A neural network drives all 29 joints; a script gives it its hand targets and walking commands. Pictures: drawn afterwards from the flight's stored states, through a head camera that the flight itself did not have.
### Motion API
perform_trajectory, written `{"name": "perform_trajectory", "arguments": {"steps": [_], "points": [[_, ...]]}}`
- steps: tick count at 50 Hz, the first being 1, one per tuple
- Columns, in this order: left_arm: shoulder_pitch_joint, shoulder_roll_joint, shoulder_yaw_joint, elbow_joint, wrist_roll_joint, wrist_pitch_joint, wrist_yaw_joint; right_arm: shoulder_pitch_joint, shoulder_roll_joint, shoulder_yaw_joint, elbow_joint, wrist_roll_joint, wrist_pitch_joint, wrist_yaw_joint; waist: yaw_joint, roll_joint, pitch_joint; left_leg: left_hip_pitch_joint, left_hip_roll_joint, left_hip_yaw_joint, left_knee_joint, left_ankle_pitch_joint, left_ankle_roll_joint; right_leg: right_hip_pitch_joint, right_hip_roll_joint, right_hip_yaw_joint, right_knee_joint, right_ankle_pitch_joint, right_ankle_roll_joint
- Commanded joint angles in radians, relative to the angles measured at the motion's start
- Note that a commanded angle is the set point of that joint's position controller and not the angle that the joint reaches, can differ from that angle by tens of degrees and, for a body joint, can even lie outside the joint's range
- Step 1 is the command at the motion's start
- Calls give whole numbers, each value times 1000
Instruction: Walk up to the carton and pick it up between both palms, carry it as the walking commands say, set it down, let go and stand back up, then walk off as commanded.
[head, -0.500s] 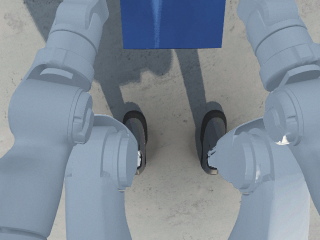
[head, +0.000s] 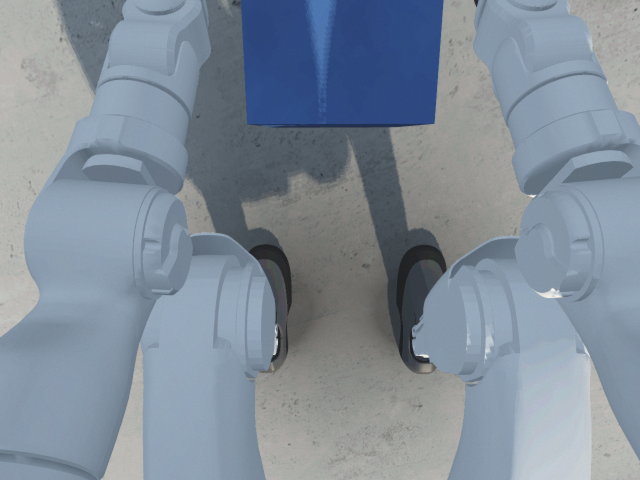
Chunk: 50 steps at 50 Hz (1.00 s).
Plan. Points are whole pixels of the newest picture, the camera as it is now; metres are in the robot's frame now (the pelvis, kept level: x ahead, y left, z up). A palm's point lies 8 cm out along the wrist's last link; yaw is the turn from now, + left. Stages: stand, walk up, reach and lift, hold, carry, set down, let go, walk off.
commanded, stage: reach and lift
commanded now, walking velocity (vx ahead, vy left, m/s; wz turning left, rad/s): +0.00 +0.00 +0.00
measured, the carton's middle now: out of the picture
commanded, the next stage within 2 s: none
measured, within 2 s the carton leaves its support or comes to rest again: leaves its support in 0.20 s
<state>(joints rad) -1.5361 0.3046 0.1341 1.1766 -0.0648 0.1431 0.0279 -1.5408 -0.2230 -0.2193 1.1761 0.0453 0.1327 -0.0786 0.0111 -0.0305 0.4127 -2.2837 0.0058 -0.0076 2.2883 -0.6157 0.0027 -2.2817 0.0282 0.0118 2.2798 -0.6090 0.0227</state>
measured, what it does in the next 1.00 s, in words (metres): stands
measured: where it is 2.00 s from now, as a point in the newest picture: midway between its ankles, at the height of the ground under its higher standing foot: (346, 327)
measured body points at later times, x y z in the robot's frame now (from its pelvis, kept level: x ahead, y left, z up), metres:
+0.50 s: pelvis -0.01 -0.01 +0.01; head +0.34 +0.02 +0.29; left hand +0.54 +0.15 -0.14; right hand +0.55 -0.11 -0.13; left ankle +0.10 +0.12 -0.31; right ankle +0.11 -0.13 -0.31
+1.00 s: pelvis +0.00 +0.00 +0.05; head +0.35 +0.03 +0.33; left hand +0.55 +0.15 -0.09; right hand +0.55 -0.10 -0.08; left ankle +0.10 +0.12 -0.31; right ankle +0.11 -0.13 -0.31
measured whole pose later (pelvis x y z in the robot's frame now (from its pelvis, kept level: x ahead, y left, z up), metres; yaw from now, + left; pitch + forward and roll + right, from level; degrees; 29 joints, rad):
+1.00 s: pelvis +0.00 +0.00 +0.05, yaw +2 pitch +42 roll -2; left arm -1.33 0.12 0.26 0.84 0.10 0.29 0.21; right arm -1.26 0.00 -0.39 0.71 -0.08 0.28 -0.27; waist -0.01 -0.01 0.15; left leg -2.27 -0.06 -0.04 2.11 -0.57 -0.02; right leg -2.24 0.07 0.04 2.11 -0.61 0.07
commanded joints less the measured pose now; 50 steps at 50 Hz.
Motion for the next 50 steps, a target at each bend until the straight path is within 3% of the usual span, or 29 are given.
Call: {"name": "perform_trajectory", "arguments": {"steps": [1, 12, 22, 29, 40, 50], "points": [[-369, -988, -198, -194, -65, -28, -251, -334, 983, 206, -165, 62, -22, 247, 0, 36, -973, 471, -126, 35, -163, 435, 14, 469, 126, -53, -135, 418, -36], [-511, -1051, -286, -362, -135, -35, -215, -455, 1072, 288, -317, 134, -25, 212, 2, 51, -1343, 668, -133, 48, -162, 571, -3, 581, 138, -74, -142, 518, -20], [-584, -1040, -242, -367, -63, 13, -192, -550, 1069, 260, -369, 79, 30, 189, 10, 50, -1391, 650, -131, 86, -230, 362, -6, 622, 138, -86, -216, 333, -6], [-573, -1079, -201, -362, -5, 62, -201, -568, 1097, 241, -395, 30, 76, 193, 13, 49, -1432, 662, -133, 92, -271, 310, -4, 625, 141, -97, -259, 273, -2], [-463, -1177, -222, -375, 38, 99, -207, -510, 1130, 271, -476, -18, 102, 204, -20, 65, -1508, 712, -151, 75, -305, 423, -14, 617, 141, -103, -292, 362, -2], [-415, -1249, -320, -481, 30, 107, -174, -440, 1180, 362, -562, 8, 114, 202, -27, 89, -1741, 878, -161, 65, -346, 569, -26, 661, 147, -109, -325, 466, 5]]}}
